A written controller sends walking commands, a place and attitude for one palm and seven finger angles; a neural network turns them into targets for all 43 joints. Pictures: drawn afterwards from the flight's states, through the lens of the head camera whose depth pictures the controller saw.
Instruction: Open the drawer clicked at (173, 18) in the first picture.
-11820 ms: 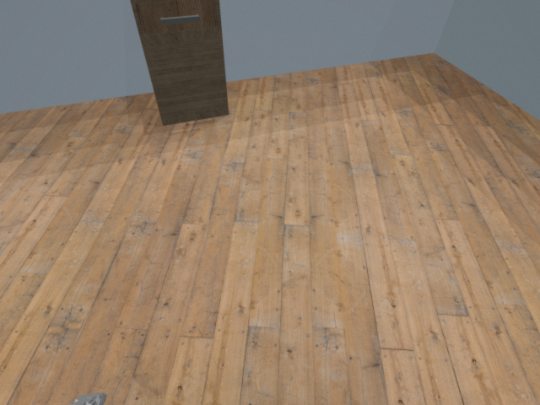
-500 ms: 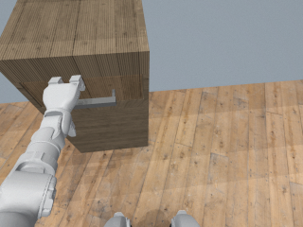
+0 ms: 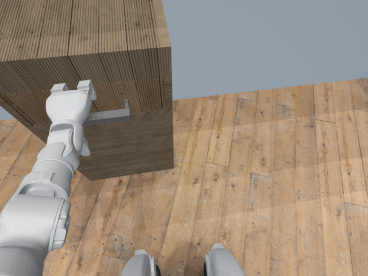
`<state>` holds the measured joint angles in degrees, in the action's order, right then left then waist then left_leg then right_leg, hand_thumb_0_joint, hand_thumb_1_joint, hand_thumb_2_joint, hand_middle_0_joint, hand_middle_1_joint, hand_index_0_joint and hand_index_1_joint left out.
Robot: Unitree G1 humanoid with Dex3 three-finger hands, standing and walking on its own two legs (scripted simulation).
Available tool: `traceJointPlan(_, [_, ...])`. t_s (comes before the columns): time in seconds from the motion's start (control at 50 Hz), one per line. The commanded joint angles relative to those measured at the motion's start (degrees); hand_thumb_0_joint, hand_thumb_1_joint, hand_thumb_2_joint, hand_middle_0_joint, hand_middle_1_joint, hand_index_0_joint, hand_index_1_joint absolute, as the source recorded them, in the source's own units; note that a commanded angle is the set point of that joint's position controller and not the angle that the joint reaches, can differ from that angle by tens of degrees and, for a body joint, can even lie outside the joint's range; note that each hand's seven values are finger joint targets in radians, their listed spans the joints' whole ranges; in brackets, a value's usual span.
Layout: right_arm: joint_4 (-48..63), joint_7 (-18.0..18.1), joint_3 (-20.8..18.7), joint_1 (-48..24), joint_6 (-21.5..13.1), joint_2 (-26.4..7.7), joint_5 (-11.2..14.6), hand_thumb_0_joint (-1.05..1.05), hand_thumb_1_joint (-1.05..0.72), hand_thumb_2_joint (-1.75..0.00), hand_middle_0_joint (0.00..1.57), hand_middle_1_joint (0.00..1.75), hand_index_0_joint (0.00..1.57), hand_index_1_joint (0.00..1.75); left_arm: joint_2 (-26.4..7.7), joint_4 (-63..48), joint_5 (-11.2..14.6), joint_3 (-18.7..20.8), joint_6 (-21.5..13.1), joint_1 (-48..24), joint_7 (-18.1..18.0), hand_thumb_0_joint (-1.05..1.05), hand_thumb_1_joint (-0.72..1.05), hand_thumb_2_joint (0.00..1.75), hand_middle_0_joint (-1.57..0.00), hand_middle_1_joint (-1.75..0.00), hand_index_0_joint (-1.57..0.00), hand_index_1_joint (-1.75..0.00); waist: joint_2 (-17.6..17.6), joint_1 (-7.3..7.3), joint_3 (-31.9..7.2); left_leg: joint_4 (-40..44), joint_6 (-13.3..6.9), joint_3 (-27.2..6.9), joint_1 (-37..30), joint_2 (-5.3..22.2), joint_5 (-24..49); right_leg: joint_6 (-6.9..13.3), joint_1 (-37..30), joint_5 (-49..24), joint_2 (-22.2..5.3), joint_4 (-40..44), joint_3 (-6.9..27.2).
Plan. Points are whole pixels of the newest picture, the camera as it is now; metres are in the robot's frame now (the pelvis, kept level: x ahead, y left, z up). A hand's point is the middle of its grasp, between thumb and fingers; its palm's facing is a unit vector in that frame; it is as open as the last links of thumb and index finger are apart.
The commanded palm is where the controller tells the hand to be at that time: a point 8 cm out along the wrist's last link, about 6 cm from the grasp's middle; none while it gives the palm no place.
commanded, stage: move the hooked fingers above the handle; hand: left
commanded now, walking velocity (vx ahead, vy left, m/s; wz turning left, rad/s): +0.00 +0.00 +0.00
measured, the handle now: (93, 112) +0.54 +0.21 -0.07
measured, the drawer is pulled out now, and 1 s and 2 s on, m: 0.00 0.00 0.00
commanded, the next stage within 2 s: lower the fingers behind the handle in 0.42 s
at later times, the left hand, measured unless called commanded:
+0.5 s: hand (80, 119) +0.48 +0.22 -0.01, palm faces -0.05 -0.04 -1.00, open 13.8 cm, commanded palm +0.46 +0.21 +0.04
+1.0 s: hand (83, 128) +0.47 +0.22 -0.04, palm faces -0.04 -0.02 -1.00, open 13.9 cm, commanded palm +0.46 +0.21 +0.01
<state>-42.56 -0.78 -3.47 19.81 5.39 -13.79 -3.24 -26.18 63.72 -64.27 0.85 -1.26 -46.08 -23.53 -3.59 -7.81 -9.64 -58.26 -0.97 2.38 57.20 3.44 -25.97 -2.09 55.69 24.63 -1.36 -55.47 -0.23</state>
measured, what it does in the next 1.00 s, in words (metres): stands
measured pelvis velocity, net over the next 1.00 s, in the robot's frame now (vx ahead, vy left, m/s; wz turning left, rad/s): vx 0.00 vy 0.00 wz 0.01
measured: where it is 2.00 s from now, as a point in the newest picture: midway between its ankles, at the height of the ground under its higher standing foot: outside the picture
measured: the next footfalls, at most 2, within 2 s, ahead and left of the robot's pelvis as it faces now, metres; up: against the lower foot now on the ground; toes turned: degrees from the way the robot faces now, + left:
none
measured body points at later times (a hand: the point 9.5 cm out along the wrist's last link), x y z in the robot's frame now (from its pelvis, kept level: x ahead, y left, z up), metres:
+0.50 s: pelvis +0.00 +0.00 +0.00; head +0.13 +0.00 +0.44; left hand +0.48 +0.21 +0.04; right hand +0.02 -0.28 -0.13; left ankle +0.00 +0.11 -0.67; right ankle +0.01 -0.15 -0.67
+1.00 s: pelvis +0.00 +0.00 -0.02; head +0.13 +0.00 +0.41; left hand +0.47 +0.22 +0.01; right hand +0.01 -0.28 -0.15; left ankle +0.00 +0.11 -0.67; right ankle +0.01 -0.15 -0.67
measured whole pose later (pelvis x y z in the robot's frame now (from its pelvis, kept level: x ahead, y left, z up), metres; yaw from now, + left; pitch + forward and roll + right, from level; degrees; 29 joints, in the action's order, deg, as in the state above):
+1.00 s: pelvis +0.00 +0.00 -0.02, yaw +0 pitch +27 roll -2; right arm -43.2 -1.3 -4.1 17.4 5.3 -14.3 -4.0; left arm -25.3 63.8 -65.4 0.8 -2.2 -44.7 -28.1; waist -3.5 -7.4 -10.7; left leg -63.3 -0.6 1.1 62.3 3.5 -27.6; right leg -1.7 60.4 26.6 -1.3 -60.5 -1.1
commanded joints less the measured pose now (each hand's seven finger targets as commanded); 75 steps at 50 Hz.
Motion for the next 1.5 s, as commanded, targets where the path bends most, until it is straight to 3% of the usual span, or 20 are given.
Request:
traceJointPlan(0.0, [2.15,1.14,-3.81,8.58,-1.12,-10.04,0.21,0.00,-0.90,-0.90,0.20,0.30,0.20,0.30,-12.12,-11.82,0.00,0.85,-1.48,-23.86,-2.53,0.00,-0.50,0.30,-0.30,-1.20,-0.30,-1.20,-1.64,-1.33,-25.68,5.75,-1.15,-2.39,-22.63,-2.94,22.47,3.78,-9.84,-17.23,4.18,6.38,-3.06])
traceJointPlan(0.08, [1.74,1.14,-3.86,8.93,-1.26,-10.12,0.05,0.00,-0.90,-0.90,0.20,0.30,0.20,0.30,-12.61,-11.85,0.05,1.31,-2.06,-24.63,-3.21,0.00,-0.50,0.30,-0.30,-1.20,-0.30,-1.20,-2.75,-1.41,-26.57,5.32,-1.04,-2.52,-23.28,-3.00,23.87,3.87,-9.54,-18.10,4.12,6.06,-2.96])
traceJointPlan(0.14, [1.81,0.99,-3.60,8.36,-1.10,-10.15,0.20,0.00,-0.90,-0.90,0.20,0.30,0.20,0.30,-12.34,-9.23,0.09,1.00,-1.20,-23.62,-3.38,0.00,-0.50,0.30,-0.30,-1.20,-0.30,-1.20,-0.87,-1.76,-23.53,5.35,-1.18,-2.11,-20.83,-3.14,21.97,3.78,-9.49,-17.43,4.16,6.42,-2.99])
traceJointPlan(0.2, [2.17,0.87,-3.77,8.43,-1.05,-10.06,0.09,0.00,-0.90,-0.90,0.20,0.30,0.20,0.30,-12.09,-11.16,-0.29,0.76,-1.35,-24.58,-3.50,0.00,-0.50,0.30,-0.30,-1.20,-0.30,-1.20,-3.71,-1.13,-27.14,5.10,-0.87,-2.35,-23.39,-3.21,24.42,4.00,-9.66,-18.67,4.19,5.72,-3.05])
traceJointPlan(0.28, [2.36,0.70,-4.01,8.32,-0.72,-9.99,0.01,0.00,-0.90,-0.90,0.20,0.30,0.20,0.30,-12.04,-12.33,0.29,1.80,-1.29,-21.80,-3.48,0.00,-0.50,0.30,-0.30,-1.20,-0.30,-1.20,-3.23,-0.40,-29.14,4.73,-0.74,-2.22,-25.36,-3.07,28.21,3.89,-11.41,-21.76,4.24,5.61,-3.08])
traceJointPlan(0.34, [2.46,0.77,-3.56,7.59,-0.38,-10.05,0.25,0.00,-0.90,-0.90,0.20,0.30,0.20,0.30,-12.15,-10.78,0.00,1.27,-0.38,-22.07,-3.74,0.00,-0.50,0.30,-0.30,-1.20,-0.30,-1.20,-1.31,-0.83,-25.05,5.64,-0.95,-1.86,-21.96,-3.29,24.24,3.79,-11.80,-20.00,4.19,6.42,-2.99])
traceJointPlan(0.46, [2.50,0.94,-3.55,7.25,-0.31,-9.96,0.11,0.00,-0.90,-0.90,0.20,0.30,0.20,0.30,-13.78,-12.58,0.25,2.89,-0.72,-21.85,-3.93,0.00,-0.50,0.30,-0.30,-1.20,-0.30,-1.20,-1.08,-0.40,-27.40,5.47,-1.07,-1.75,-23.14,-3.34,26.23,3.76,-13.84,-22.34,4.08,6.17,-2.75])
traceJointPlan(0.56, [2.22,0.89,-3.45,7.10,-0.52,-9.81,0.26,0.00,-0.90,-0.90,0.20,0.30,0.20,0.30,-10.57,-9.22,0.37,0.38,-0.72,-20.47,-3.18,0.00,-0.50,0.30,-0.30,-1.20,-0.30,-1.20,-0.44,-0.95,-23.91,5.55,-1.07,-1.67,-21.18,-3.37,23.82,3.82,-11.69,-20.24,4.09,6.43,-2.78])
traceJointPlan(0.6, [2.09,1.01,-3.43,7.44,-0.65,-9.98,0.26,0.00,-0.90,-0.90,0.20,0.30,0.20,0.30,-11.69,-8.67,0.18,0.93,-1.27,-20.62,-2.82,0.00,-0.50,0.30,-0.30,-1.20,-0.30,-1.20,0.87,-1.27,-23.60,5.01,-1.24,-1.70,-19.66,-3.32,22.26,3.68,-11.29,-19.48,4.02,6.05,-2.65])
traceJointPlan(0.72, [2.07,0.89,-3.67,7.38,-0.92,-9.83,-0.30,0.00,-0.90,-0.90,0.20,0.30,0.20,0.30,-12.75,-11.45,-0.64,2.38,-3.98,-21.13,-3.93,0.00,-0.50,0.30,-0.30,-1.20,-0.30,-1.20,-0.88,-0.93,-26.35,2.47,-1.15,-1.89,-18.86,-3.13,23.78,3.77,-9.11,-20.17,3.95,3.50,-2.54])
traceJointPlan(0.76, [2.06,0.60,-3.64,7.00,-0.76,-9.94,-0.61,0.00,-0.90,-0.90,0.20,0.30,0.20,0.30,-14.17,-11.83,-1.00,4.01,-3.96,-20.01,-4.99,0.00,-0.50,0.30,-0.30,-1.20,-0.30,-1.20,-2.24,0.30,-28.07,2.00,-0.81,-2.35,-19.20,-3.18,25.15,4.08,-8.55,-20.20,4.07,2.12,-2.80])
traceJointPlan(0.96, [1.16,0.28,-3.58,6.48,-0.68,-10.31,-0.61,0.00,-0.90,-0.90,0.20,0.30,0.20,0.30,-12.79,-9.89,-0.86,2.43,0.05,-23.33,-6.95,0.00,-0.50,0.30,-0.30,-1.20,-0.30,-1.20,-1.21,-1.75,-28.13,0.61,-0.94,-2.75,-17.67,-3.00,21.66,3.80,-6.03,-17.23,4.07,1.60,-3.08])
traceJointPlan(1.1, [1.22,0.64,-3.33,6.76,-1.53,-10.10,-0.69,0.00,-0.90,-0.90,0.20,0.30,0.20,0.30,-11.68,-9.17,-1.10,1.30,-1.42,-23.57,-5.78,0.00,-0.50,0.30,-0.30,-1.20,-0.30,-1.20,-2.85,-1.95,-27.64,-0.85,-0.96,-3.18,-16.52,-2.78,20.63,3.93,-2.43,-14.88,4.00,0.07,-3.42])
traceJointPlan(1.16, [1.08,0.52,-2.85,6.39,-1.44,-10.37,-0.79,0.00,-0.90,-0.90,0.20,0.30,0.20,0.30,-14.11,-6.81,-1.14,3.22,-1.26,-21.96,-5.85,0.00,-0.50,0.30,-0.30,-1.20,-0.30,-1.20,-1.62,-1.38,-26.63,-1.64,-1.06,-3.03,-13.21,-2.95,19.14,3.98,-2.27,-14.32,3.99,-0.87,-3.24])
traceJointPlan(1.2, [1.58,0.44,-2.94,6.34,-1.68,-10.15,-0.76,0.00,-0.90,-0.90,0.20,0.30,0.20,0.30,-12.45,-7.64,-1.74,1.63,-1.42,-23.33,-6.32,0.00,-0.50,0.30,-0.30,-1.20,-0.30,-1.20,-3.47,-1.75,-27.26,-2.35,-1.02,-3.00,-12.90,-2.94,18.77,4.02,-0.64,-13.64,3.97,-1.55,-3.30])
traceJointPlan(1.26, [1.70,0.37,-2.81,6.36,-1.81,-10.28,-0.86,0.00,-0.90,-0.90,0.20,0.30,0.20,0.30,-13.28,-6.91,-1.58,2.39,-1.00,-23.53,-6.59,0.00,-0.50,0.30,-0.30,-1.20,-0.30,-1.20,-2.59,-1.85,-27.69,-3.18,-1.12,-3.11,-11.54,-2.97,18.09,3.97,-0.30,-13.19,4.00,-2.31,-3.27])
traceJointPlan(1.3, [1.77,0.45,-3.04,6.69,-2.01,-10.59,-0.87,0.00,-0.90,-0.90,0.20,0.30,0.20,0.30,-15.39,-9.23,-1.77,3.72,-1.43,-24.23,-6.80,0.00,-0.50,0.30,-0.30,-1.20,-0.30,-1.20,-3.23,-1.57,-31.29,-3.99,-1.10,-3.35,-12.55,-2.76,19.14,3.87,-0.61,-14.08,3.98,-3.24,-3.22])
traceJointPlan(1.38, [1.42,0.29,-3.28,6.98,-2.18,-10.27,-0.85,0.00,-0.90,-0.90,0.20,0.30,0.20,0.30,-12.16,-9.42,-1.74,1.72,-1.21,-24.38,-6.96,0.00,-0.50,0.30,-0.30,-1.20,-0.30,-1.20,-3.93,-2.32,-30.76,-4.76,-0.82,-4.00,-13.64,-2.40,19.93,3.91,2.19,-13.27,4.04,-3.99,-3.73])
traceJointPlan(1.44, [1.18,0.35,-3.07,6.95,-2.17,-10.58,-0.97,0.00,-0.90,-0.90,0.20,0.30,0.20,0.30,-15.07,-10.14,-1.47,3.71,-1.20,-24.44,-7.17,0.00,-0.50,0.30,-0.30,-1.20,-0.30,-1.20,-3.30,-1.78,-32.66,-5.57,-1.06,-3.72,-12.08,-2.60,19.45,3.87,0.79,-13.89,3.98,-4.59,-3.40])
traceJointPlan(1.48, [0.91,0.26,-3.10,7.06,-2.19,-10.39,-1.06,0.00,-0.90,-0.90,0.20,0.30,0.20,0.30,-14.04,-10.54,-1.65,3.02,-1.20,-24.91,-7.37,0.00,-0.50,0.30,-0.30,-1.20,-0.30,-1.20,-4.33,-2.05,-32.63,-6.07,-1.01,-3.85,-12.34,-2.49,19.97,3.84,1.89,-14.11,3.94,-5.10,-3.52])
